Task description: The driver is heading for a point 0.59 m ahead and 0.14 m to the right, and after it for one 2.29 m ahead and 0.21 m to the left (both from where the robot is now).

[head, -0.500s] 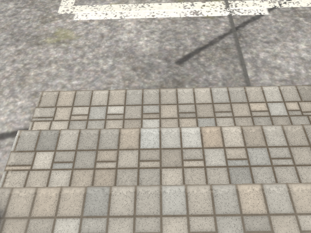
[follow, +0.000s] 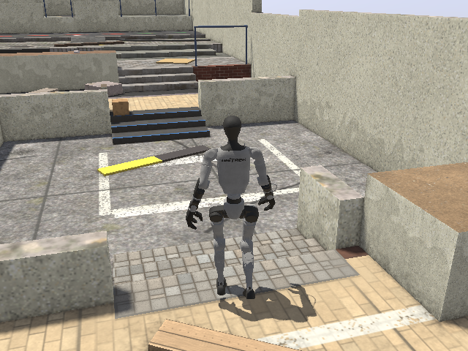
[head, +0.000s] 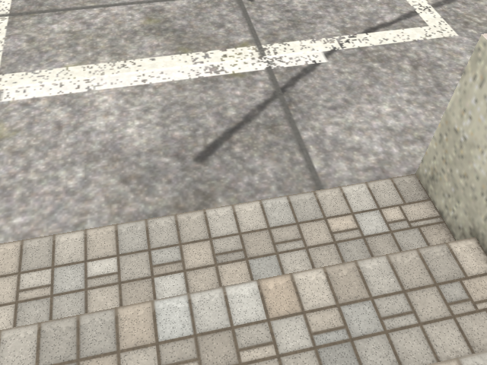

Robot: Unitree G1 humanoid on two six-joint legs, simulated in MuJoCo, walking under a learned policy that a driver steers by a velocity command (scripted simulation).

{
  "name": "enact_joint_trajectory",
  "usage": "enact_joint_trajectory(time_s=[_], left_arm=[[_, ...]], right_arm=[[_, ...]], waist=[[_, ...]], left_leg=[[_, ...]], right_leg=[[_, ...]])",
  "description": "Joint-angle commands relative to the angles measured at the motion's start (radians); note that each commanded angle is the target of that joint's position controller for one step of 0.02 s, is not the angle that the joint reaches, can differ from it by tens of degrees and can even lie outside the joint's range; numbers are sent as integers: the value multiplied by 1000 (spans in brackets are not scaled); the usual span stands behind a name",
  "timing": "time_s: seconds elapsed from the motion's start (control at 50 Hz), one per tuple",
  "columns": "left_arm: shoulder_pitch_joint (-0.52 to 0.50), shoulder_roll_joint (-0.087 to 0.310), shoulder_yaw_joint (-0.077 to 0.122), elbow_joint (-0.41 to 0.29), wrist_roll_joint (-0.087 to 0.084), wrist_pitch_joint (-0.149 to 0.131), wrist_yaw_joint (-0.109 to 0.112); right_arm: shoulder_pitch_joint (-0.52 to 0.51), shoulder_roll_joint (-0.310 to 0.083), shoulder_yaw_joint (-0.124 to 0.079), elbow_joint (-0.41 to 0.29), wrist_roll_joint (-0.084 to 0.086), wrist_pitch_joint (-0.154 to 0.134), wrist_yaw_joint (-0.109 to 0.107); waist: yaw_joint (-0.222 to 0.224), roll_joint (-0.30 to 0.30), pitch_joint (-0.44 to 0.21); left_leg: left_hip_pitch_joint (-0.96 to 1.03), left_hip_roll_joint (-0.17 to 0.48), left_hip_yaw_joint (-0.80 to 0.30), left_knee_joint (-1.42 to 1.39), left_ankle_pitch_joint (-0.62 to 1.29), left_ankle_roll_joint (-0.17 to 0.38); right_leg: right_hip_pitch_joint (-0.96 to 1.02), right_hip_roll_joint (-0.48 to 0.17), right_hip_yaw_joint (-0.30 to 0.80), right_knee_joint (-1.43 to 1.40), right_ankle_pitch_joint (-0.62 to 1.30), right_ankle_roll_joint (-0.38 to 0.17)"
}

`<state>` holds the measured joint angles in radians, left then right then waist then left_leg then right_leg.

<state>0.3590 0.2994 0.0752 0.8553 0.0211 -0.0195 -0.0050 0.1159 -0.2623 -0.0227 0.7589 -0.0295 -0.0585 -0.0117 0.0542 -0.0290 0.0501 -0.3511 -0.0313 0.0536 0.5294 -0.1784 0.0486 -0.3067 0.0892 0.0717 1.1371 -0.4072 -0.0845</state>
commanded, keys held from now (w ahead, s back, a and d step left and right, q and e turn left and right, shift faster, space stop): w+e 0.74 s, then w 0.02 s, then q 0.24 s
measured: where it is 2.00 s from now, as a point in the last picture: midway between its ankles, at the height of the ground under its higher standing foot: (331, 345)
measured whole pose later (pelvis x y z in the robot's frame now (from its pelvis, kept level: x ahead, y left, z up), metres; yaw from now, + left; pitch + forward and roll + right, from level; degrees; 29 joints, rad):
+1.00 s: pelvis +0.49 -0.15 -0.05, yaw -28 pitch +1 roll -3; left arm 0.45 0.26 0.03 0.89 0.03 -0.05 0.07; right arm 0.12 -0.27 -0.05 0.74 -0.03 -0.04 0.05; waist 0.09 0.06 0.00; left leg -0.46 0.02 -0.04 0.39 0.34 0.02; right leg -0.02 0.20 0.12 0.69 -0.67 -0.12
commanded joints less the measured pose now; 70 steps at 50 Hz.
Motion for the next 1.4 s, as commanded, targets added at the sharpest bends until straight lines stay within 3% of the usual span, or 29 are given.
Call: enact_joint_trajectory(time_s=[0.02, 0.08, 0.24, 0.32, 0.38, 0.4, 0.42, 0.44, 0.46, 0.5, 0.52, 0.56, 0.6, 0.7, 0.76, 0.86, 0.92, 0.98, 1.02, 1.04, 1.06, 1.08, 1.1, 1.12, 1.14, 1.18, 1.24, 1.28, 1.4], left_arm=[[41, 62, 11, -60, 13, 18, -19], [-22, 52, 8, -92, 6, 35, -31], [-300, 10, -22, -201, 5, 20, -64], [-365, 27, -21, -236, 13, 21, -68], [-288, 52, -8, -226, 23, 26, -56], [-168, 66, 4, -192, 27, 18, -47], [33, 113, 28, -131, 36, 8, -33], [52, 240, 58, -141, 19, 7, -16], [55, 237, 55, -167, -20, 8, -13], [-5, 160, 35, -132, -26, 7, 2], [-42, 132, 27, -132, -28, 7, 9], [-85, 109, 15, -136, -28, 0, 12], [-71, 126, 18, -122, -13, -17, 4], [38, 145, 22, -39, -27, -43, 4], [70, 145, 18, -29, -13, -39, 13], [116, 84, -8, -1, 1, -36, 50], [142, 68, -19, 7, 5, -37, 72], [176, 42, -31, 34, 15, -39, 94], [144, 64, -31, 43, 8, -39, 81], [140, 71, -24, 29, -9, -40, 68], [255, 47, -21, 27, -57, -31, 74], [225, 97, -29, 9, -51, -21, 83], [122, 95, -34, -26, -24, -15, 84], [38, 76, -46, -50, 7, -8, 78], [-49, 60, -50, -80, 33, 6, 70], [-102, 42, -51, -106, 45, 51, 66], [-82, 7, -52, -107, 32, 68, 64], [-109, 0, -49, -117, 23, 71, 60], [-300, 20, -32, -153, 0, 86, 47]], right_arm=[[107, -87, -27, -9, 4, -21, -1], [150, -99, -35, 13, 17, -45, 6], [226, -128, -45, 57, 19, -40, 10], [292, -161, -57, 86, 15, -23, -1], [296, -199, -66, 91, 8, 3, -11], [286, -203, -66, 90, 10, 12, -12], [270, -192, -60, 71, 7, 19, -13], [321, -88, -37, -3, 9, 16, 7], [248, -137, -49, -28, -7, 10, 8], [164, -146, -48, -42, 18, -5, 13], [169, -140, -47, -36, 7, -1, 15], [209, -132, -45, -24, -24, 38, 19], [226, -121, -46, -17, -22, 61, 23], [32, -126, -58, -83, -17, 67, 28], [-13, -137, -62, -88, -16, 63, 36], [-74, -95, -46, -106, -24, 38, 61], [-115, -71, -38, -109, -6, 19, 72], [-46, -49, -30, -67, 11, 4, 57], [240, -70, -44, 49, 0, -17, 40], [382, -133, -62, 102, -10, -21, 35], [439, -178, -73, 92, 2, -15, 47], [436, -177, -79, 48, 44, -10, 61], [357, -181, -86, 1, 53, -2, 43], [244, -162, -81, -27, 36, 14, 6], [207, -135, -67, -23, 33, 29, -14], [221, -113, -47, 14, 13, 27, -4], [218, -138, -50, 26, 17, 1, 10], [209, -132, -50, 21, 19, 11, 8], [205, -155, -77, -17, 26, 76, 7]], waist=[[-32, 119, -18], [-29, 115, -30], [-82, 103, 26], [-103, 116, 30], [-66, 144, -20], [-9, 121, -85], [81, 40, -194], [35, -235, -312], [57, -168, -362], [14, -34, -138], [-25, 3, -86], [-67, 6, -86], [-76, 7, -91], [-32, -18, -18], [-16, -6, -22], [17, -14, 15], [51, 10, 40], [64, 25, 59], [-60, 96, -36], [-101, 181, -135], [-66, 319, -359], [-124, 163, -507], [-141, 81, -497], [-122, 28, -420], [-97, -32, -294], [-54, -34, -130], [-28, 80, -152], [-26, 109, -169], [-108, 210, -89]], left_leg=[[181, 295, -322, -329, -3, 115], [189, 296, -206, -361, 149, 123], [226, 249, 56, -380, 260, 94], [354, 297, 97, -324, 331, 82], [411, 304, 156, -119, 679, 59], [383, 291, 181, 65, 762, 46], [230, 262, 201, 344, 632, 13], [-213, 110, 203, 719, -153, -54], [-383, 25, -7, 846, -383, -73], [-385, 120, -71, 723, -222, -66], [-323, 152, -85, 617, -202, -70], [-201, 150, -76, 541, -199, -92], [-166, 133, -63, 518, -116, -95], [-302, 115, -115, 283, 189, -105], [-332, 109, -132, 241, 254, -108], [-302, 88, -109, 116, 427, -46], [-236, 70, -99, -36, 513, -27], [-104, 62, -109, -225, 569, -19], [159, 27, -43, -323, 635, 0], [422, 102, -84, -205, 992, 26], [888, 368, -356, 178, 1579, 207], [985, 444, -485, 177, 1571, 311], [896, 450, -508, 81, 1307, 378], [698, 450, -558, -39, 908, 410], [463, 416, -562, -122, 775, 384], [133, 316, -486, -164, 744, 302], [71, 198, -405, -160, 822, 229], [75, 145, -379, -157, 718, 169], [111, 98, -575, -291, -237, 46]], right_leg=[[-237, -126, 16, 38, 58, 25], [-275, -140, 8, 4, 131, 40], [-297, -152, -86, -384, 430, 38], [-273, -137, -142, -475, 308, -3], [-136, -60, -189, -517, 122, -54], [8, -12, -198, -568, 120, -83], [275, -39, -107, -642, 123, -131], [623, -341, 379, -689, 86, -259], [655, -421, 659, -801, 243, -320], [444, -353, 372, -804, 525, -274], [338, -308, 300, -826, 573, -236], [225, -263, 248, -866, 619, -219], [174, -237, 214, -893, 625, -224], [209, -181, 241, -922, 433, -179], [233, -187, 283, -884, 375, -188], [214, -156, 216, -695, 499, -146], [199, -137, 185, -592, 475, -116], [210, -111, 147, -436, 478, -79], [183, -71, 63, -87, 549, -57], [2, 2, -40, 229, 233, -20], [-364, 86, -113, 686, -462, 69], [-511, 29, -70, 823, -411, 84], [-578, -15, -60, 872, -301, 98], [-604, -55, -46, 834, -166, 96], [-565, -84, -34, 735, -84, 101], [-430, -106, -18, 505, -14, 90], [-365, -79, -40, 290, 118, 95], [-343, -75, -49, 112, 177, 111], [-294, -42, 3, -331, 184, 130]])
Velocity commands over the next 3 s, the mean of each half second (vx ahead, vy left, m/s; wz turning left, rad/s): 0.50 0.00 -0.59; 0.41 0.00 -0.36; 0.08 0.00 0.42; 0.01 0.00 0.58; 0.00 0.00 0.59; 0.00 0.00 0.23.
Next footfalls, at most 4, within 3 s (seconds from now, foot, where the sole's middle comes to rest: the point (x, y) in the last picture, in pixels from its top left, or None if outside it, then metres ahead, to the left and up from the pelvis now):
0.42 right None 0.31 -0.16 -0.77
1.02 left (309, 307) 0.70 -0.15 -0.87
1.56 right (365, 325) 0.65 -0.32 -0.87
2.06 left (297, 339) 0.59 -0.11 -0.87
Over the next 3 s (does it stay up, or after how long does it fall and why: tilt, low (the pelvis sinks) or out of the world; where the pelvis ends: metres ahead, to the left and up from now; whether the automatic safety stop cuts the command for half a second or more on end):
stays up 0.63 -0.22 -0.10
